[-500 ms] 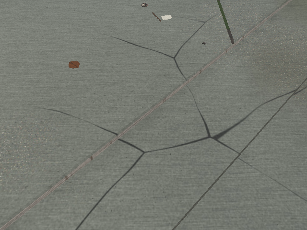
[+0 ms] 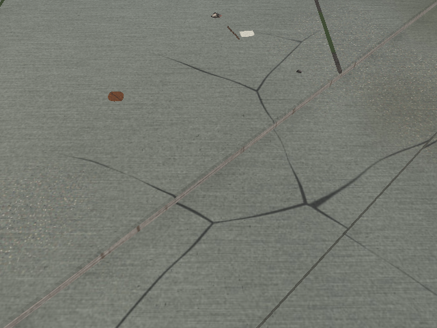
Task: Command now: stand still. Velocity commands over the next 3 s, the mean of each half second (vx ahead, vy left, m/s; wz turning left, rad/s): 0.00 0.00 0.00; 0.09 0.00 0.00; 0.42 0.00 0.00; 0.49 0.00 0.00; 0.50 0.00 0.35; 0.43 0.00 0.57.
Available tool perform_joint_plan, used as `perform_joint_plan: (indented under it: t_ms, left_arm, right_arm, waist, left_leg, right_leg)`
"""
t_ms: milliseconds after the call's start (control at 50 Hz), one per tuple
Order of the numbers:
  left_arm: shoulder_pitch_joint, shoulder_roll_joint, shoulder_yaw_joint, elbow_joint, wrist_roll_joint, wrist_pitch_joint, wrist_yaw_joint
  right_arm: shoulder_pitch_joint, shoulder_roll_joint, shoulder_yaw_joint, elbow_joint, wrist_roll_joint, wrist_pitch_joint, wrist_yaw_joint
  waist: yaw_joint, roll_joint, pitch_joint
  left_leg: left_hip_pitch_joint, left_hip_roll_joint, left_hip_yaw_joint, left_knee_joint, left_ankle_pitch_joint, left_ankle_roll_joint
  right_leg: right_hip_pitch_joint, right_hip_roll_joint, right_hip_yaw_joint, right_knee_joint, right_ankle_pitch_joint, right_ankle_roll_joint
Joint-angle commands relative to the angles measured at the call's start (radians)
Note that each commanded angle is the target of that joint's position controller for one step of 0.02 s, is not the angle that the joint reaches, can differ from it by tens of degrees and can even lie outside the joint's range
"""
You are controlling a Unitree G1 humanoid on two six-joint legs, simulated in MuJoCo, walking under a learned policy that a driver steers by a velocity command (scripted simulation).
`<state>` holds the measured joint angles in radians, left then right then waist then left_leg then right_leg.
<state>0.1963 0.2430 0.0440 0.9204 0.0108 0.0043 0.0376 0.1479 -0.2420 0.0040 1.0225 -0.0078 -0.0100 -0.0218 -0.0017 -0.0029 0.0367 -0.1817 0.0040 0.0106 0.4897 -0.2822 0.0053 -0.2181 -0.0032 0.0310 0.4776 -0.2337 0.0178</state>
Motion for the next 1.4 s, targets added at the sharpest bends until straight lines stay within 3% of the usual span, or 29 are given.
perform_joint_plan:
  t_ms: [20,380,760,780,800,820,840,880,900,940,980,1020,1040,1060,1080,1100,1120,1140,1180,1220,1280,1340,1400]
  left_arm:
    - [-0.009,0.108,0.021,-0.021,-0.002,-0.011,0.006]
    - [0.004,0.093,0.008,0.106,-0.006,-0.005,0.012]
    - [0.038,0.073,-0.004,0.168,-0.008,-0.003,0.015]
    - [0.059,0.057,-0.008,0.181,-0.008,-0.002,0.015]
    - [0.063,0.056,-0.007,0.185,-0.013,-0.001,0.016]
    - [0.057,0.06,-0.004,0.18,-0.017,-0.004,0.017]
    - [0.034,0.058,-0.005,0.165,-0.016,-0.012,0.015]
    - [-0.005,0.026,-0.013,0.135,-0.019,-0.042,-0.001]
    - [-0.014,0.032,-0.01,0.126,-0.026,-0.056,-0.011]
    - [-0.021,0.044,-0.006,0.108,-0.039,-0.079,-0.027]
    - [0.018,0.041,-0.001,0.119,-0.042,-0.098,-0.034]
    - [0.176,0.038,0.014,0.198,-0.032,-0.096,-0.035]
    - [0.268,0.057,0.024,0.22,-0.029,-0.093,-0.035]
    - [0.392,0.15,0.043,0.226,-0.029,-0.092,-0.027]
    - [0.444,0.194,0.043,0.232,-0.017,-0.107,-0.041]
    - [0.348,0.138,0.023,0.208,-0.016,-0.125,-0.043]
    - [0.273,0.095,0.01,0.181,-0.017,-0.134,-0.047]
    - [0.218,0.087,0.002,0.16,-0.015,-0.136,-0.055]
    - [0.214,0.044,-0.015,0.152,-0.008,-0.124,-0.058]
    - [0.282,0.045,-0.018,0.168,-0.002,-0.111,-0.049]
    - [0.298,0.066,-0.021,0.161,0.0,-0.095,-0.03]
    - [0.321,0.093,-0.017,0.141,-0.006,-0.081,-0.017]
    - [0.367,0.101,-0.012,0.149,-0.014,-0.076,-0.02]
  right_arm:
    - [-0.003,-0.119,-0.019,-0.024,0.001,-0.009,-0.003]
    - [0.059,-0.11,-0.011,0.025,0.002,-0.008,-0.01]
    - [0.131,-0.086,-0.009,0.036,0.004,-0.009,-0.011]
    - [0.151,-0.076,-0.008,0.046,0.004,-0.007,-0.012]
    - [0.159,-0.093,-0.015,0.048,0.01,-0.004,-0.015]
    - [0.161,-0.126,-0.027,0.042,0.018,-0.001,-0.019]
    - [0.178,-0.15,-0.036,0.037,0.024,-0.003,-0.02]
    - [0.229,-0.204,-0.061,0.037,0.031,-0.016,-0.019]
    - [0.222,-0.198,-0.063,0.028,0.026,-0.026,-0.019]
    - [0.189,-0.171,-0.063,0.002,0.028,-0.042,-0.014]
    - [0.128,-0.169,-0.065,-0.026,0.046,-0.043,-0.009]
    - [0.122,-0.166,-0.064,-0.037,0.047,-0.033,-0.003]
    - [0.113,-0.127,-0.051,-0.046,0.039,-0.038,0.002]
    - [0.103,-0.048,-0.029,-0.069,0.021,-0.05,0.008]
    - [0.099,-0.042,-0.032,-0.098,0.035,-0.068,0.006]
    - [0.074,-0.078,-0.039,-0.108,0.056,-0.084,0.012]
    - [0.059,-0.091,-0.042,-0.111,0.062,-0.097,0.022]
    - [0.057,-0.096,-0.047,-0.105,0.051,-0.106,0.024]
    - [0.046,-0.112,-0.061,-0.102,0.033,-0.106,0.034]
    - [0.05,-0.068,-0.055,-0.096,0.03,-0.089,0.046]
    - [-0.073,-0.037,-0.04,-0.155,0.025,-0.076,0.05]
    - [-0.249,0.008,-0.009,-0.229,0.025,-0.08,0.053]
    - [-0.275,-0.023,-0.012,-0.255,0.03,-0.089,0.065]
  waist:
    - [-0.004,0.006,-0.032]
    - [-0.002,0.005,-0.019]
    - [0.002,0.003,-0.004]
    - [0.002,0.01,-0.028]
    - [-0.002,0.026,-0.012]
    - [-0.007,0.059,0.019]
    - [-0.02,0.098,0.058]
    - [-0.042,0.186,0.105]
    - [-0.035,0.179,0.127]
    - [-0.016,0.146,0.129]
    - [0.028,0.114,0.092]
    - [0.082,0.078,0.039]
    - [0.115,0.002,0.005]
    - [0.143,-0.252,-0.047]
    - [0.136,-0.322,-0.054]
    - [0.091,-0.169,0.034]
    - [0.066,-0.107,0.076]
    - [0.043,-0.07,0.078]
    - [0.028,-0.075,0.069]
    - [0.031,-0.09,0.045]
    - [0.036,-0.056,0.082]
    - [0.079,-0.062,0.119]
    - [0.056,-0.105,0.107]
  left_leg:
    - [-0.057,0.043,-0.047,-0.114,0.095,0.028]
    - [-0.051,0.03,-0.041,-0.123,0.121,0.032]
    - [-0.051,0.022,-0.039,-0.126,0.128,0.034]
    - [-0.041,0.016,-0.036,-0.139,0.021,0.037]
    - [-0.052,0.013,-0.047,-0.153,-0.153,0.052]
    - [-0.073,0.037,-0.091,-0.177,-0.336,0.081]
    - [-0.081,0.1,-0.18,-0.228,-0.481,0.12]
    - [-0.091,0.288,-0.433,-0.343,-0.605,0.226]
    - [-0.087,0.335,-0.491,-0.365,-0.569,0.256]
    - [-0.026,0.343,-0.466,-0.352,-0.44,0.241]
    - [-0.066,0.252,-0.3,-0.3,-0.297,0.175]
    - [-0.21,0.145,-0.16,-0.165,-0.203,0.142]
    - [-0.288,0.09,-0.089,0.006,-0.098,0.111]
    - [-0.453,-0.013,0.048,0.377,-0.131,0.039]
    - [-0.6,-0.061,-0.029,0.621,-0.281,0.037]
    - [-0.704,0.012,-0.098,0.761,-0.223,0.06]
    - [-0.742,0.057,-0.107,0.784,-0.104,0.082]
    - [-0.73,0.088,-0.092,0.754,-0.012,0.089]
    - [-0.66,0.118,-0.061,0.668,0.083,0.078]
    - [-0.643,0.112,-0.01,0.678,0.108,0.051]
    - [-0.709,0.123,0.006,0.591,0.152,0.023]
    - [-0.596,0.076,0.093,0.357,0.177,0.016]
    - [-0.551,0.04,0.132,0.321,0.125,0.06]
  right_leg:
    - [0.057,-0.026,0.026,-0.057,0.158,-0.02]
    - [0.052,-0.024,0.01,-0.069,0.153,-0.016]
    - [0.035,-0.025,0.002,-0.071,0.137,-0.013]
    - [0.045,-0.012,-0.014,-0.068,0.051,-0.013]
    - [0.018,0.016,-0.044,-0.033,-0.083,-0.018]
    - [-0.04,0.042,-0.073,0.022,-0.219,-0.024]
    - [-0.124,0.05,-0.086,0.091,-0.273,-0.032]
    - [-0.227,0.006,-0.075,0.297,-0.211,-0.048]
    - [-0.283,-0.028,-0.046,0.375,-0.228,-0.062]
    - [-0.35,-0.077,-0.009,0.378,-0.295,-0.089]
    - [-0.178,-0.058,-0.057,0.141,-0.209,-0.101]
    - [0.137,0.039,-0.143,-0.011,0.001,-0.069]
    - [0.264,-0.017,-0.043,-0.054,-0.021,-0.079]
    - [0.385,-0.248,0.322,-0.201,-0.135,-0.163]
    - [0.394,-0.393,0.664,-0.317,-0.274,-0.289]
    - [0.35,-0.403,0.642,-0.317,-0.334,-0.295]
    - [0.316,-0.36,0.518,-0.318,-0.302,-0.259]
    - [0.291,-0.316,0.412,-0.329,-0.196,-0.226]
    - [0.258,-0.242,0.233,-0.336,0.067,-0.18]
    - [0.257,-0.211,0.139,-0.331,0.261,-0.187]
    - [0.229,-0.217,0.089,-0.354,0.356,-0.202]
    - [0.132,-0.202,0.037,-0.418,0.34,-0.197]
    - [0.22,-0.242,0.008,-0.392,0.496,-0.206]
